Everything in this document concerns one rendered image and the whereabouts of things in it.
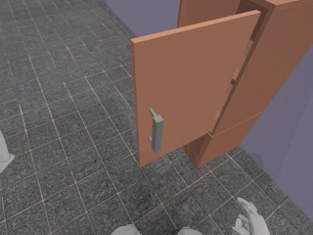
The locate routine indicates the cupboard door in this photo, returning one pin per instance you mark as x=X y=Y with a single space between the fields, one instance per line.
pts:
x=183 y=74

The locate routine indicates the handle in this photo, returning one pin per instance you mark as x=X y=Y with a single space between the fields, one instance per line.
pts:
x=157 y=130

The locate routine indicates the robot left thigh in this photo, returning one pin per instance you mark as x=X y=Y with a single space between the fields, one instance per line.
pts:
x=126 y=230

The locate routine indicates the right robot hand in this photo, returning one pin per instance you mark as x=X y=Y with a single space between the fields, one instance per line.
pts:
x=254 y=225

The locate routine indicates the left robot hand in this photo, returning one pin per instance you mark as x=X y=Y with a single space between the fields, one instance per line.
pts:
x=5 y=156

